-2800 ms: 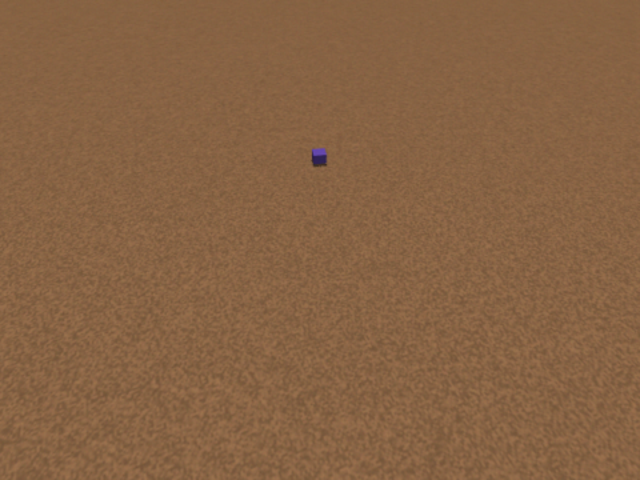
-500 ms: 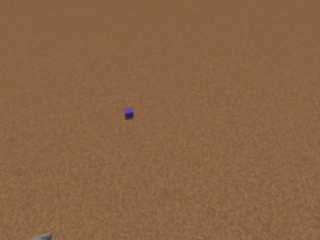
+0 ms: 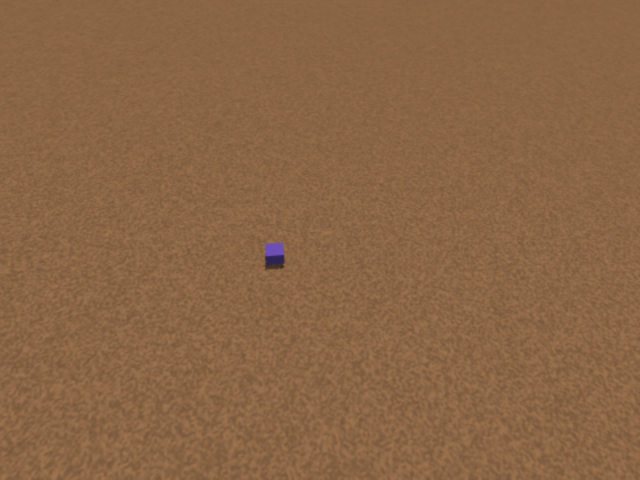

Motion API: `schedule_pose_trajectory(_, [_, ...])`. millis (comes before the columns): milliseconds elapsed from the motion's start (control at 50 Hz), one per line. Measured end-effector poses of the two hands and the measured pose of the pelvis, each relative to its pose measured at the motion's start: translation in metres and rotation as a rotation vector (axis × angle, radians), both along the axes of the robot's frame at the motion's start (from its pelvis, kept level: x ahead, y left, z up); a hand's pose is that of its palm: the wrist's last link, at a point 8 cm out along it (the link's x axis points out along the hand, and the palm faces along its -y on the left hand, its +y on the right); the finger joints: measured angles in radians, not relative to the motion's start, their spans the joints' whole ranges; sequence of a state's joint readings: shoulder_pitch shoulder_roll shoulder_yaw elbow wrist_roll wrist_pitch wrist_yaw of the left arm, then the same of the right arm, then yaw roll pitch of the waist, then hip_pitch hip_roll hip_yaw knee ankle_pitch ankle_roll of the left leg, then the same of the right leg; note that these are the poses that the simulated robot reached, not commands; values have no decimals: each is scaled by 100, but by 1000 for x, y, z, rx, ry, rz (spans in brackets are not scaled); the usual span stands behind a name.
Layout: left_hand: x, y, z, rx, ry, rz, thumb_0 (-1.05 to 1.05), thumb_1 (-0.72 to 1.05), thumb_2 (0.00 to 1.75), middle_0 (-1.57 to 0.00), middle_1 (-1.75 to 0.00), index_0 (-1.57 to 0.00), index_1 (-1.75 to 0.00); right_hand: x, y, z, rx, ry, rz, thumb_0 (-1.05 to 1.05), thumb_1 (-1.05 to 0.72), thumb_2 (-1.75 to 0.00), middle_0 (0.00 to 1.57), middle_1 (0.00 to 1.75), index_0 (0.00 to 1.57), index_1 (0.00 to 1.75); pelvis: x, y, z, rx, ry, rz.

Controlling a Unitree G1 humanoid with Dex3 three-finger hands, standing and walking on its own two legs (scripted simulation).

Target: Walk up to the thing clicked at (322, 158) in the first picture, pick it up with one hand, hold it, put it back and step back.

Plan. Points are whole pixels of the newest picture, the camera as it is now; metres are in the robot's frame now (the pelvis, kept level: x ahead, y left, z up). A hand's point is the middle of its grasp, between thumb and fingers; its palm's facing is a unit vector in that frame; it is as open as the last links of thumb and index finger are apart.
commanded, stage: walk up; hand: left
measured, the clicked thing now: (274, 253) +1.04 +0.24 -0.73
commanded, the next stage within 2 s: none
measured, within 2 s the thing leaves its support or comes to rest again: neither
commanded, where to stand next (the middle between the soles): +0.65 +0.03 m, yaw -3 degrees
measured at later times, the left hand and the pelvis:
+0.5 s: hand (177, 357) +0.32 +0.25 -0.11, palm faces -0.09 -0.91 -0.41, open 7.4 cm; pelvis +0.20 -0.01 +0.00, yaw -2 degrees
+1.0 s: hand (154, 320) +0.39 +0.33 -0.15, palm faces -0.05 -0.93 -0.36, open 7.4 cm; pelvis +0.36 +0.05 +0.00, yaw -2 degrees
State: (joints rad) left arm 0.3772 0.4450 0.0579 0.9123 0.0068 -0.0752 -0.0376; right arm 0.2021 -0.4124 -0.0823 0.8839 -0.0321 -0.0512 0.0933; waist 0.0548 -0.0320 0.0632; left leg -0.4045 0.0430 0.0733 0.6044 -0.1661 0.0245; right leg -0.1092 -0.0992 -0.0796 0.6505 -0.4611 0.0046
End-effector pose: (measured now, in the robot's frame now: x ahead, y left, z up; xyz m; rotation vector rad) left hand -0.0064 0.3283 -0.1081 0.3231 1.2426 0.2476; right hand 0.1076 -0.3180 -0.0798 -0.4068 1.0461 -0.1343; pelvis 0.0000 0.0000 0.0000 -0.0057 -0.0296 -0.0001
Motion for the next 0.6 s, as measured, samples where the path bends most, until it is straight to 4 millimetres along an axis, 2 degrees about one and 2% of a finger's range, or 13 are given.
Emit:
schedule_pose_trajectory(80, [55, 5, -1, -19, -3, -39, 1, 90, 90, -20, -30, -21, -30, 25, 15, 11, 0, -61, -41, 1, -90, -90, 20, 30, 20, 30, 33, 14, 6, -21, -12, -10])
schedule_pose_trajectory(140, [102, 8, 7, -34, -52, -72, 1, 90, 90, -20, -30, -21, -30, 30, 23, 18, 3, -48, -77, 1, -90, -90, 20, 30, 20, 30, 57, 18, 15, -12, -18, -13])
schedule_pose_trajectory(220, [158, 9, 17, -37, -109, -102, 1, 90, 90, -20, -30, -21, -30, 32, 24, 16, 6, 8, -106, 1, -90, -90, 20, 30, 20, 30, 87, 20, 20, 3, -23, -17])
schedule_pose_trajectory(340, [229, -1, 27, -20, -113, -156, 1, 90, 90, -20, -30, -20, -30, 42, 15, 0, 28, 80, -156, 1, -90, -90, 21, 30, 20, 30, 133, 15, 18, 26, -17, -36])
schedule_pose_trajectory(440, [289, -20, 29, 17, -140, -183, 1, 90, 90, -20, -30, -20, -30, 65, -3, -30, 58, 134, -191, 1, -90, -90, 21, 30, 20, 30, 178, -1, 3, 41, -9, -47])
schedule_pose_trajectory(480, [309, -29, 31, 30, -164, -183, 1, 90, 90, -20, -30, -20, -30, 81, -7, -40, 66, 153, -192, 1, -90, -90, 20, 30, 20, 30, 192, -7, 0, 7, -15, -41])
schedule_pose_trajectory(520, [322, -35, 35, 32, -194, -176, 1, 90, 90, -20, -30, -21, -30, 99, -7, -42, 78, 167, -172, 1, -90, -90, 20, 30, 20, 30, 205, -12, 1, 18, -19, -39])
schedule_pose_trajectory(600, [330, -40, 47, 33, -201, -141, 1, 90, 90, -20, -30, -21, -30, 144, -6, -34, 92, 143, -134, 1, -90, -90, 20, 30, 20, 30, 229, -14, 13, 32, -25, -42])
